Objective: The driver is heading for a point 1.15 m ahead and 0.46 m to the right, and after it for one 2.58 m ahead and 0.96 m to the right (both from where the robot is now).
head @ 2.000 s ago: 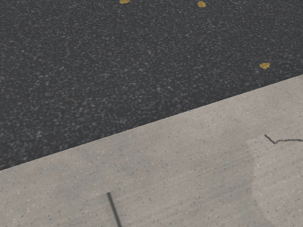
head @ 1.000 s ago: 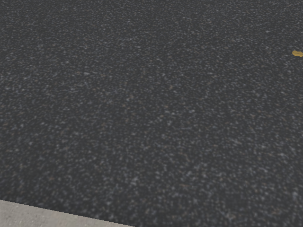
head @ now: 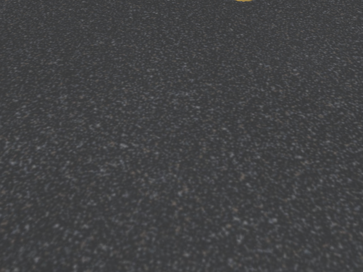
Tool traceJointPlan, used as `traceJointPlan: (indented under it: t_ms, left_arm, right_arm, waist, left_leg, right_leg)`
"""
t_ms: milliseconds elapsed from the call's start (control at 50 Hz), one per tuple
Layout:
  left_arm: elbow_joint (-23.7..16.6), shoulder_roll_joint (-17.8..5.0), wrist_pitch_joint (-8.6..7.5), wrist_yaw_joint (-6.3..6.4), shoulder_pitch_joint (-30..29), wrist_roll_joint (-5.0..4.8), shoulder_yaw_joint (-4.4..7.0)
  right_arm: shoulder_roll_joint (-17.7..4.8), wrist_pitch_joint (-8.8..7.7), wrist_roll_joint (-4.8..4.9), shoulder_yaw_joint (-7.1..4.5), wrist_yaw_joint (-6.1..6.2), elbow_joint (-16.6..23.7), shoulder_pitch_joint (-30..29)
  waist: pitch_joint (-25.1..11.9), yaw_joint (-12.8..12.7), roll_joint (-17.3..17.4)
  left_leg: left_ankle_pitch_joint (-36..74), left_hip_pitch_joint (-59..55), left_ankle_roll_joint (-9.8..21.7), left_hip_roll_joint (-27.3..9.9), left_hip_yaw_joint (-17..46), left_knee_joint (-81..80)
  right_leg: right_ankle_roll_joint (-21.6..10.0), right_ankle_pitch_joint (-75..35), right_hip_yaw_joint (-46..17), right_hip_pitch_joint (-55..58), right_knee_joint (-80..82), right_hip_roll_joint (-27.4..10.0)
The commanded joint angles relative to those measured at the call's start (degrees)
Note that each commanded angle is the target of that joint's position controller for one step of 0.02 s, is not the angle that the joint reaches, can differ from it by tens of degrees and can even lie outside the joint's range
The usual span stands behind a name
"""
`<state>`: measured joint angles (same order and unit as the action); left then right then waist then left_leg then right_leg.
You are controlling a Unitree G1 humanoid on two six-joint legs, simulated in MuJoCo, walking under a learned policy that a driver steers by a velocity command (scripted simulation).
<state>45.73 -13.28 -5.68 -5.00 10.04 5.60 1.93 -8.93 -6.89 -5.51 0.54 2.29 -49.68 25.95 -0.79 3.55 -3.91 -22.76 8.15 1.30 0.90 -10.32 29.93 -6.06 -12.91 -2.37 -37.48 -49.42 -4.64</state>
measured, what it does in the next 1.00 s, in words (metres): goes down, turning right: right foot 0.15 m lower, then left foot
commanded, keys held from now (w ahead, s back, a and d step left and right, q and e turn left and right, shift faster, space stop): w+e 1.00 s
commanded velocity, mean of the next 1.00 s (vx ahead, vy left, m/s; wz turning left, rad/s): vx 0.50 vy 0.00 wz -0.57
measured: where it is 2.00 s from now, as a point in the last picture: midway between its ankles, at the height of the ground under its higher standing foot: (278, 187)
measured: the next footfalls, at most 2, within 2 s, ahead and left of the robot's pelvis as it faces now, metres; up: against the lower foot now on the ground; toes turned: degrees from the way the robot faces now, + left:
right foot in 0.24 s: +0.31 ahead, -0.13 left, -0.15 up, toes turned -9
left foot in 0.64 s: +0.54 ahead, +0.05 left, -0.15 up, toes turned -26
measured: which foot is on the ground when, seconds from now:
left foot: down 0.00-0.24, up 0.26-0.62, down 0.64-1.00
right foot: up 0.00-0.22, down 0.24-0.64, up 0.66-1.00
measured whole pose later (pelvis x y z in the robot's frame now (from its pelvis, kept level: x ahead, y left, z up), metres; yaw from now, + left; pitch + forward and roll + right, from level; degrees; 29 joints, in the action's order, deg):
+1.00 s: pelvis +0.50 -0.07 -0.13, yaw -36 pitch +3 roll +1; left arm 39.4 -15.9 -0.2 -1.2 6.9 -0.9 5.8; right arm -13.9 -4.7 0.0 -5.5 1.6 -47.1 21.3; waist -1.0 4.2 -2.5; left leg -16.2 4.0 -0.4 -2.2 -9.4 17.6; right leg -0.3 1.0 -3.8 -42.2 -48.8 -3.2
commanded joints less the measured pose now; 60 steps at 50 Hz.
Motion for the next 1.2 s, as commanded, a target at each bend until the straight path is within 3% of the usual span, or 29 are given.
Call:
traceJointPlan:
  t_ms: [20,60,80,100,180,220,240,260,280,300,320,360,420,460,500,560,620,640,660,680,720,760,860,1060,1100,1140,1160,1180,1200]
  left_arm:
    - [-3.1,-0.8,0.63,-0.49,-1.0,-0.74,-0.29]
    - [-4.8,-2.1,1.74,0.25,-5.2,-0.3,-0.39]
    - [-7.3,-4.0,2.36,-0.03,-12.3,-10.47,1.13]
    - [-8.3,-3.6,2.84,-0.78,-14.3,-11.02,0.7]
    - [-7.9,0.9,4.37,-2.7,-16.6,-8.0,-0.17]
    - [-2.7,-3.7,4.19,-1.17,-0.5,-7.47,2.59]
    - [0.7,-9.9,4.7,0.47,9.4,-6.93,5.32]
    - [1.2,-16.1,3.84,1.3,11.5,-5.97,5.55]
    - [-0.1,-15.2,3.63,1.66,17.0,-6.7,5.24]
    - [0.3,-16.0,4.25,2.94,19.7,-6.04,5.49]
    - [0.5,-14.6,4.54,3.86,15.3,-6.1,5.04]
    - [-4.1,-9.8,2.77,4.11,1.2,-5.37,3.12]
    - [-5.9,-9.1,1.71,4.24,-6.8,-5.41,3.13]
    - [-5.9,-9.8,2.02,5.5,-5.2,-6.13,3.76]
    - [-4.8,-9.7,2.9,6.23,-0.4,-6.64,4.23]
    - [-4.8,-8.4,3.69,6.3,4.0,-7.3,4.39]
    - [-5.4,-5.8,4.03,6.03,5.5,-7.28,3.73]
    - [-6.2,-2.1,3.7,5.78,4.9,-6.95,2.72]
    - [-8.6,0.1,2.77,5.58,8.7,-7.94,1.95]
    - [-9.0,-5.2,2.24,5.55,7.4,-7.89,2.86]
    - [-9.2,-8.0,3.22,5.69,1.6,-6.84,4.02]
    - [-9.2,-7.2,4.11,5.31,2.0,-6.82,4.46]
    - [-9.6,-4.8,4.97,5.14,-0.4,-6.11,4.24]
    - [-13.2,-2.5,3.94,2.1,-13.5,-7.01,2.98]
    - [-13.5,-3.7,3.6,1.75,-12.6,-6.88,3.52]
    - [-9.9,-7.1,3.44,2.02,0.1,-6.59,5.79]
    - [-7.5,-11.0,3.59,2.77,9.7,-6.55,7.5]
    - [-6.8,-18.9,3.06,3.41,13.2,-6.57,8.43]
    - [-6.6,-15.2,2.91,3.81,17.7,-6.23,6.99]
  right_arm:
    - [-3.4,-1.21,-1.4,0.72,-0.59,0.8,1.9]
    - [-3.1,-1.63,-0.6,1.5,-1.98,-2.0,6.4]
    - [-12.8,-0.52,9.55,-3.52,-0.06,-0.3,-0.2]
    - [-13.6,0.24,9.38,-3.64,0.7,-0.3,1.7]
    - [-8.2,2.6,7.73,-4.07,1.22,-1.3,6.3]
    - [-11.5,3.06,6.85,-5.22,0.31,-0.8,2.8]
    - [-12.8,2.37,7.01,-5.75,-0.1,-0.3,1.2]
    - [-6.2,0.49,5.35,-4.32,-1.06,1.6,7.2]
    - [-11.1,-1.58,6.63,-3.79,-2.2,5.3,6.9]
    - [-10.4,-2.47,8.91,-3.49,-2.22,10.0,-0.8]
    - [-9.9,-2.35,9.64,-3.05,-1.35,11.1,-5.0]
    - [-11.8,-0.64,7.28,-4.1,0.92,9.9,-4.7]
    - [-11.2,1.13,4.13,-5.39,1.68,10.4,-7.4]
    - [-8.4,0.77,3.56,-4.66,0.92,12.5,-13.0]
    - [-6.8,0.92,5.26,-4.21,0.02,13.1,-16.6]
    - [-9.2,1.25,6.7,-4.95,-0.79,15.3,-20.8]
    - [-11.9,0.39,6.3,-6.8,-1.38,14.7,-16.6]
    - [-13.7,0.1,5.39,-7.46,-1.1,13.5,-9.5]
    - [-19.3,0.23,3.66,-8.75,-1.15,12.5,-3.1]
    - [-17.7,0.04,4.45,-8.83,-1.51,12.2,-1.7]
    - [-13.2,0.72,4.82,-7.44,-1.14,13.1,-6.9]
    - [-10.6,1.4,4.74,-6.47,-1.01,13.1,-12.4]
    - [-11.5,0.61,4.92,-7.17,-0.89,9.7,-10.7]
    - [-15.5,2.0,6.73,-8.67,-1.01,4.2,-5.0]
    - [-17.2,2.42,7.28,-9.08,-1.19,3.5,-5.6]
    - [-17.7,2.75,7.9,-8.79,-0.99,2.7,-6.3]
    - [-16.2,2.54,7.15,-8.0,-0.78,3.0,-6.0]
    - [-8.7,1.36,5.1,-5.01,-1.69,6.4,-1.8]
    - [-11.5,-0.83,7.1,-5.26,-2.45,5.5,-4.4]
  waist:
    - [5.6,-1.1,6.8]
    - [9.7,-0.4,5.3]
    - [11.7,0.7,5.2]
    - [9.6,1.6,3.9]
    - [7.9,4.2,3.7]
    - [0.8,-5.0,3.5]
    - [-5.4,-10.7,0.1]
    - [-11.4,-7.6,-13.1]
    - [-27.3,-11.3,-10.6]
    - [-29.3,-12.9,-8.3]
    - [-23.4,-9.5,0.9]
    - [-12.3,-2.2,9.5]
    - [-0.4,2.1,6.9]
    - [-1.7,0.2,2.9]
    - [-4.4,-2.6,0.2]
    - [-3.6,-4.4,-0.9]
    - [-3.8,-1.3,-1.2]
    - [-6.8,1.6,2.8]
    - [-11.9,0.4,20.2]
    - [-11.0,1.3,20.4]
    - [-2.7,0.9,11.3]
    - [0.2,-2.5,11.6]
    - [-0.4,-2.8,9.4]
    - [5.1,1.2,9.2]
    - [4.5,-0.6,10.3]
    - [-2.7,-8.1,10.2]
    - [-8.9,-12.2,8.3]
    - [-15.9,-8.3,-8.7]
    - [-23.8,-11.2,-7.2]
  left_leg:
    - [4.6,13.2,9.0,-12.3,6.2,-4.8]
    - [3.5,8.8,9.8,-16.4,9.8,-3.0]
    - [10.4,10.2,7.5,-14.6,9.4,3.3]
    - [12.5,4.3,6.6,-15.9,8.2,8.1]
    - [14.4,0.8,4.1,-17.7,7.5,19.3]
    - [29.9,8.8,3.0,-16.5,4.4,36.4]
    - [29.7,18.1,0.2,-11.7,0.7,56.1]
    - [-25.9,45.4,-4.3,-4.6,2.2,85.6]
    - [-24.6,48.2,-4.4,-4.3,14.2,87.8]
    - [-18.6,54.5,-4.9,-3.3,16.5,86.8]
    - [-9.6,58.5,-3.9,-5.7,16.2,78.5]
    - [3.9,51.9,-3.0,-8.1,18.9,65.0]
    - [7.0,32.2,-6.4,-9.5,16.5,39.3]
    - [17.1,18.9,-6.7,-6.8,13.2,22.6]
    - [24.8,15.4,-7.1,-3.8,12.9,14.2]
    - [18.4,16.1,-5.7,-2.3,14.5,6.9]
    - [12.5,6.0,-1.7,-2.0,14.3,-0.2]
    - [9.3,-5.3,1.5,-9.9,21.1,-1.2]
    - [-0.9,-18.2,9.8,-23.7,44.1,-8.6]
    - [-14.9,-19.2,12.3,-26.7,57.0,-12.7]
    - [-8.6,-10.5,9.1,-21.5,42.7,-12.9]
    - [2.5,-1.2,7.0,-17.3,31.2,-15.5]
    - [18.5,-0.2,7.6,-16.5,17.6,-19.2]
    - [22.6,-7.6,6.3,-18.3,5.9,-18.1]
    - [35.7,-8.5,6.1,-18.8,4.5,-13.8]
    - [55.8,-5.9,4.1,-16.1,0.1,2.0]
    - [47.3,6.3,1.8,-14.3,-0.9,16.4]
    - [-1.7,32.0,-2.1,-5.0,1.3,40.5]
    - [-11.7,37.3,-1.6,-2.1,13.7,49.6]
  right_leg:
    - [1.2,-16.3,1.5,7.9,9.7,-1.1]
    - [0.8,-13.2,0.5,3.8,14.5,-2.3]
    - [0.8,-10.1,-2.6,1.1,15.6,2.7]
    - [1.2,-10.6,-1.7,-2.1,16.6,2.8]
    - [1.0,-6.5,2.6,0.9,22.8,1.4]
    - [-2.1,-2.7,6.9,24.3,24.1,4.7]
    - [-5.3,-7.9,6.6,42.8,24.0,5.4]
    - [-12.9,-36.0,-7.6,66.5,6.0,-5.2]
    - [-22.1,-25.9,-23.4,75.3,7.5,-12.9]
    - [-23.8,4.6,-36.2,73.6,22.1,-16.9]
    - [-19.6,30.7,-41.5,66.1,29.8,-16.6]
    - [-17.4,31.2,-42.4,41.9,32.2,-17.2]
    - [-13.2,11.2,-22.5,11.0,32.7,-4.8]
    - [-10.6,6.7,-12.7,2.9,32.2,1.5]
    - [-10.2,12.3,-13.4,7.0,31.2,1.2]
    - [-8.8,27.3,-20.6,13.4,29.2,-1.0]
    - [-4.6,37.8,-22.0,13.4,21.0,2.2]
    - [-1.6,42.4,-17.1,5.7,8.0,6.0]
    - [1.4,48.4,-7.9,-8.5,-10.3,12.6]
    - [2.4,46.2,-7.5,-17.7,-20.2,8.4]
    - [3.1,35.4,-6.3,-19.4,-25.6,4.8]
    - [4.2,30.3,-6.1,-13.3,-20.8,2.1]
    - [6.1,20.6,-4.5,-10.0,-13.7,1.4]
    - [3.3,18.9,2.8,-3.2,10.4,1.9]
    - [0.9,25.4,5.7,2.7,13.5,4.3]
    - [-2.2,20.7,9.3,23.1,21.0,9.3]
    - [-4.4,17.3,2.4,41.8,18.7,5.7]
    - [-14.7,21.7,-29.1,63.0,21.6,-12.7]
    - [-17.8,26.2,-42.8,63.8,30.4,-17.5]
Keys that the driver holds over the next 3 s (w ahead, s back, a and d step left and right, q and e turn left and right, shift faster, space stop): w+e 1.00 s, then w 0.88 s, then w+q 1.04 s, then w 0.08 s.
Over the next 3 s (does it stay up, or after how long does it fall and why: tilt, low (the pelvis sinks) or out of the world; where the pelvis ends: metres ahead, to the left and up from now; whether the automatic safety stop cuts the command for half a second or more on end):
stays up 1.38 -0.66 -0.13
